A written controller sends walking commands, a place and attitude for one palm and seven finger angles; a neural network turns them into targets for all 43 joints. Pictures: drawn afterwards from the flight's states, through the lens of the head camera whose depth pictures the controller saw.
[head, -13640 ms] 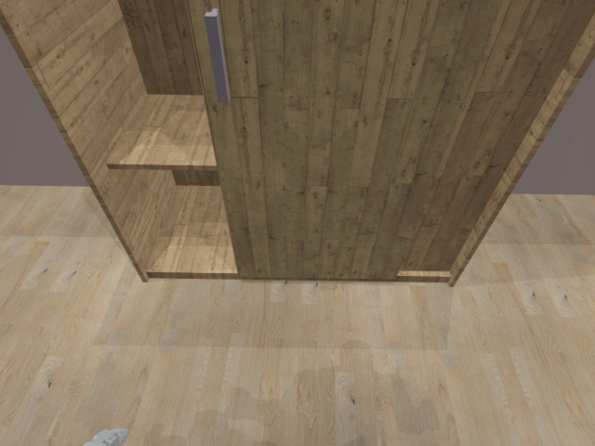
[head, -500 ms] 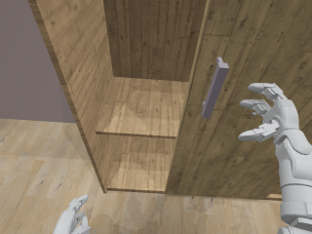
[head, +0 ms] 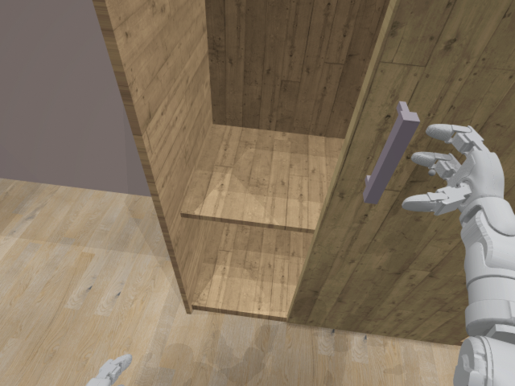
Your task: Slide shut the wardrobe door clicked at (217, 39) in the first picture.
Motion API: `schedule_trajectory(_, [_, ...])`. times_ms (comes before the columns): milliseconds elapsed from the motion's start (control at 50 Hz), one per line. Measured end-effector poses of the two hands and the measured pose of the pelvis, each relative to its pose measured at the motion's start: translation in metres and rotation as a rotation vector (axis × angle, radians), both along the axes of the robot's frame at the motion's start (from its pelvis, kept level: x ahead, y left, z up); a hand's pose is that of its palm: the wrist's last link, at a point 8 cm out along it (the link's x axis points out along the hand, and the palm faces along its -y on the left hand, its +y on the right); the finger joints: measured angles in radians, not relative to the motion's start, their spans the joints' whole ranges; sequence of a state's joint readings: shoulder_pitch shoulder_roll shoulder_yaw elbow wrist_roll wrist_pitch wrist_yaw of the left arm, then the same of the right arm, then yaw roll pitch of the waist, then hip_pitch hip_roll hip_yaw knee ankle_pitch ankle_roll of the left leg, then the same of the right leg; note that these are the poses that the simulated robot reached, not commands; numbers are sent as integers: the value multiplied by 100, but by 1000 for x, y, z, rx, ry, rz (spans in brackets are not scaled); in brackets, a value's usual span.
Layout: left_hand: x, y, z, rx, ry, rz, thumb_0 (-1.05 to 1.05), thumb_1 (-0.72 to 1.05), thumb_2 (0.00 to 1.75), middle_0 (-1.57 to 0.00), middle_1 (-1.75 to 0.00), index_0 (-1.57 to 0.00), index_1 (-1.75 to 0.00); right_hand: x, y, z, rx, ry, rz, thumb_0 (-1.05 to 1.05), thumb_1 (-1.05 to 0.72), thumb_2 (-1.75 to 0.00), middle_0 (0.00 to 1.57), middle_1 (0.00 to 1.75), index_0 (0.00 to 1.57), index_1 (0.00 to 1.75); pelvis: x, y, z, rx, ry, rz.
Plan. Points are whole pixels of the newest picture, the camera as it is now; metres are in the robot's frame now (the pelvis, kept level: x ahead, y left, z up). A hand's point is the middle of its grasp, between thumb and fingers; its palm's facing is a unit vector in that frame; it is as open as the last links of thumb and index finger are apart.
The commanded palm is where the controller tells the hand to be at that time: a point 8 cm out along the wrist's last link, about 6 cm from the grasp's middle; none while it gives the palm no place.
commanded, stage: move the hooked fingers beside the handle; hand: right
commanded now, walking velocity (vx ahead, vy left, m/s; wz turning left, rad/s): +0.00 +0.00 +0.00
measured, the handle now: (385, 155) +0.46 -0.15 +0.15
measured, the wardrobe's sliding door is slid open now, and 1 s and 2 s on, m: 0.37 0.37 0.37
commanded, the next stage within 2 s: feel for the door with the fingertips in 0.62 s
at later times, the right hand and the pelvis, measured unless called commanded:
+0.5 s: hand (429, 185) +0.40 -0.21 +0.15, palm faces +0.06 +1.00 -0.03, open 14.0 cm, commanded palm +0.37 -0.26 +0.15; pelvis +0.00 +0.01 +0.00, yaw -1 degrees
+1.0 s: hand (413, 180) +0.41 -0.19 +0.15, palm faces +0.01 +1.00 +0.00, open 14.0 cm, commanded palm +0.38 -0.23 +0.15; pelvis +0.00 +0.00 +0.00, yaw +0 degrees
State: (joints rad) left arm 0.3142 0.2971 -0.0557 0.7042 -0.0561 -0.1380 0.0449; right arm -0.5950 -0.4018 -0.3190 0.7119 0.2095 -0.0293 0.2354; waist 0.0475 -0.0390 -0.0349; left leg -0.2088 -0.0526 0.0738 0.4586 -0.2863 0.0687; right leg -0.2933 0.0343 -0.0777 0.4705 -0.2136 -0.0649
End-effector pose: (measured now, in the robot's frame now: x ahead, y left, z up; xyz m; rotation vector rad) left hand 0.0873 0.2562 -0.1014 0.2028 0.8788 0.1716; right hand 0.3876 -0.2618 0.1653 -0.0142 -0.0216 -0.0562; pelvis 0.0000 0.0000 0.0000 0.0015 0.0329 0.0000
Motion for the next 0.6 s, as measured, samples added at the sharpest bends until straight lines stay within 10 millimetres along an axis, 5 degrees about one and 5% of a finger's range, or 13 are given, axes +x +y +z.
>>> schedule_trajectory(160, [3,12,-1,0,1,6,1,90,90,-20,-30,-20,-30,-14,-6,-14,-13,32,-13,-1,50,-30,31,120,30,120,2,8,-1,-2,5,2])
schedule_trajectory(260, [16,14,2,5,-29,-17,1,90,90,-20,-30,-20,-30,-22,-2,-4,-18,-28,-8,-2,50,-30,31,120,30,120,1,12,-1,-2,-3,-8])
schedule_trajectory(420, [33,13,7,-2,-86,-31,1,90,90,-20,-30,-20,-30,-14,-1,-8,-8,41,-3,-1,50,-30,31,120,30,120,-3,15,-3,-2,7,-11])
schedule_trajectory(600, [24,10,4,-1,-56,-26,1,90,90,-20,-30,-20,-30,-11,0,-5,4,-17,-7,-2,50,-30,31,120,30,120,-2,14,-4,-2,12,-7])
